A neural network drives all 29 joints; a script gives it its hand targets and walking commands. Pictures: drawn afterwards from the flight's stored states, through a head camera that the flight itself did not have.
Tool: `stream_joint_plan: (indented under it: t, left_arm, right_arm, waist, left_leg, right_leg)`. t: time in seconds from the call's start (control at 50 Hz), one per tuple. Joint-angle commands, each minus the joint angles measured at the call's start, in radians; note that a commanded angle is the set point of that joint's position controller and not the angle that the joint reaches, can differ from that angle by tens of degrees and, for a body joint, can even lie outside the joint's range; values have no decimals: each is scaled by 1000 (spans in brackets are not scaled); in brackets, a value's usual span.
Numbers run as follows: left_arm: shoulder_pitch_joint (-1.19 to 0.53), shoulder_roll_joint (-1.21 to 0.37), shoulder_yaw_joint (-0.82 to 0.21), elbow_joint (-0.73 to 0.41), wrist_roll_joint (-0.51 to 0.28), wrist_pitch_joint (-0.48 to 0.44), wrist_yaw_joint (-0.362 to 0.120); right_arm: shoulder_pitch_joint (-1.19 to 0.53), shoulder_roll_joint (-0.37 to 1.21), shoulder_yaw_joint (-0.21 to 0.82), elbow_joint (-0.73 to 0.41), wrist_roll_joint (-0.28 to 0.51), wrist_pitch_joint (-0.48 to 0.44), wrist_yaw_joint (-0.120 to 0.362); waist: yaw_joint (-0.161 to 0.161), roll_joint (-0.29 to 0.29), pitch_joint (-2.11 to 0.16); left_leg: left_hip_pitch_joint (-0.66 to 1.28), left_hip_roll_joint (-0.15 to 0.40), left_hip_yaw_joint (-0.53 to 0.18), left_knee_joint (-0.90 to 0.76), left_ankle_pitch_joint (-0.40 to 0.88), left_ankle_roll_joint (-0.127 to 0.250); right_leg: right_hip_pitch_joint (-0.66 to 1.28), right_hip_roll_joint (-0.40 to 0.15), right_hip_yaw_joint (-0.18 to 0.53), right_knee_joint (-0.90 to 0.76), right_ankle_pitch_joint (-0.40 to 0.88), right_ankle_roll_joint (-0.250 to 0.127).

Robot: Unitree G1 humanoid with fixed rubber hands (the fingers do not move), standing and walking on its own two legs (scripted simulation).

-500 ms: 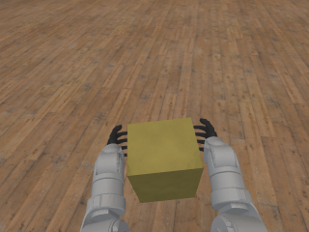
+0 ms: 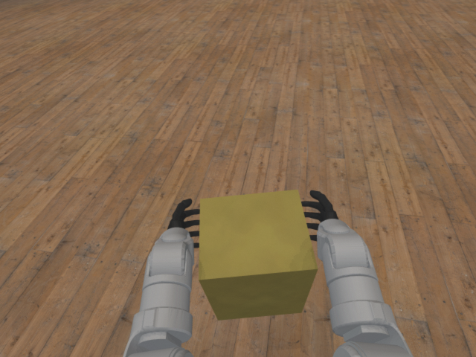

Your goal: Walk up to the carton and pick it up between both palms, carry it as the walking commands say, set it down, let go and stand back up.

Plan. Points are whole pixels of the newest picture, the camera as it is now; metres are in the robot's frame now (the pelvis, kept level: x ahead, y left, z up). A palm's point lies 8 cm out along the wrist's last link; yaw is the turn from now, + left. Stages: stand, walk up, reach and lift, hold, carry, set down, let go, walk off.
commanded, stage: reach and lift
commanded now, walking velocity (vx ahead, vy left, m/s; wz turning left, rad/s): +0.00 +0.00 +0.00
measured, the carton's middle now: (254, 260) +0.30 +0.00 -0.04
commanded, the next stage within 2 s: hold in 0.26 s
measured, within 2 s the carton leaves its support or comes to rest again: neither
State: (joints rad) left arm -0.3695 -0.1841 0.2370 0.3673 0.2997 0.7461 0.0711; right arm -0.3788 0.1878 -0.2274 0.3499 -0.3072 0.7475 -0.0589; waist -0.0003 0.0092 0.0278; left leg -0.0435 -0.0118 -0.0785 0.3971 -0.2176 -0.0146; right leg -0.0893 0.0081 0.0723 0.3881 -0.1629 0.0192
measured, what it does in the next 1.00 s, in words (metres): stands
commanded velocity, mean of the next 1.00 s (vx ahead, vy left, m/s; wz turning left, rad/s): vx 0.00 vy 0.00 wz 0.00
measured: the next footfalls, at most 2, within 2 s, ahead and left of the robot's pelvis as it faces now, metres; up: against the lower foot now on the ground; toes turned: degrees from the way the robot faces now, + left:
right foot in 1.76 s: +0.02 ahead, -0.09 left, +0.00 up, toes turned +10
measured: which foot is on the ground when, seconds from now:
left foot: down 0.00-1.00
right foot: down 0.00-1.00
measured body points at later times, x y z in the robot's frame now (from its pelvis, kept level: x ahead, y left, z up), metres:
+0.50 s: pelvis -0.01 +0.00 +0.00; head -0.07 -0.01 +0.44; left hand +0.30 +0.13 +0.05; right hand +0.30 -0.14 +0.05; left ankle +0.01 +0.13 -0.74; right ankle +0.04 -0.13 -0.74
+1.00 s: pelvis -0.01 +0.00 +0.00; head -0.07 -0.01 +0.44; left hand +0.30 +0.13 +0.05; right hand +0.30 -0.14 +0.04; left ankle +0.01 +0.13 -0.74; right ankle +0.04 -0.13 -0.74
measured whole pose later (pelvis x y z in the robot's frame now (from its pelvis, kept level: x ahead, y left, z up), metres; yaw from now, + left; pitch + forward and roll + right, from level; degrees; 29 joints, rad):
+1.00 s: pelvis -0.01 +0.00 +0.00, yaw +0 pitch -9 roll +0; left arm -0.37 -0.18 0.23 0.36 0.30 0.76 0.06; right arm -0.36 0.18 -0.21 0.35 -0.30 0.78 -0.07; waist 0.00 0.02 0.01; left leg -0.06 -0.01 -0.09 0.43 -0.22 -0.02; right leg -0.10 0.01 0.06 0.42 -0.17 0.01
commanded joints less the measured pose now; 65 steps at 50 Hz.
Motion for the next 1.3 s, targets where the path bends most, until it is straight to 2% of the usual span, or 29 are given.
stream_joint_plan:
  t: [0.0,0.6,1.12,1.14,1.16,1.2,1.22,1.28]
  left_arm:
    - [-528,-1004,-498,-66,-280,-54,-265]
    - [-558,-1035,-482,-24,-283,-44,-285]
    - [-471,-1040,-518,-71,-295,-25,-284]
    - [-478,-1022,-529,-49,-311,-20,-275]
    - [-507,-1051,-556,-88,-333,-25,-265]
    - [-517,-1052,-585,-122,-351,-11,-246]
    - [-523,-1056,-604,-150,-362,-3,-234]
    - [-506,-1080,-685,-281,-411,43,-198]
  right_arm:
    - [-452,1042,484,-21,272,-33,250]
    - [-513,1074,494,-8,292,-24,267]
    - [-451,1058,536,-80,309,-18,259]
    - [-491,1043,539,-52,294,-23,248]
    - [-516,1067,588,-102,320,-22,246]
    - [-530,1077,618,-122,346,-5,234]
    - [-540,1083,636,-144,363,6,225]
    - [-516,1092,695,-258,421,52,193]
  waist:
    - [1,-1,-283]
    - [0,-9,-231]
    - [2,-5,-260]
    - [5,-31,-243]
    - [2,-23,-278]
    - [5,-17,-322]
    - [5,-26,-334]
    - [2,7,-421]
  left_leg:
    - [-52,-76,12,-74,156,8]
    - [-103,-74,14,-73,-16,20]
    - [-79,-75,10,-66,94,13]
    - [-196,88,-26,38,-110,33]
    - [-178,83,-58,58,-112,39]
    - [-223,85,-71,86,-99,47]
    - [-249,83,-77,110,-68,51]
    - [-250,103,-124,159,138,75]
  right_leg:
    - [165,83,-12,-25,157,0]
    - [118,75,-15,-30,-26,-2]
    - [139,79,-13,-26,84,-1]
    - [-134,-143,32,-2,-90,-37]
    - [-182,-150,65,0,-127,-47]
    - [-208,-154,47,42,-119,-40]
    - [-210,-157,44,71,-67,-42]
    - [-201,-132,1,198,121,-33]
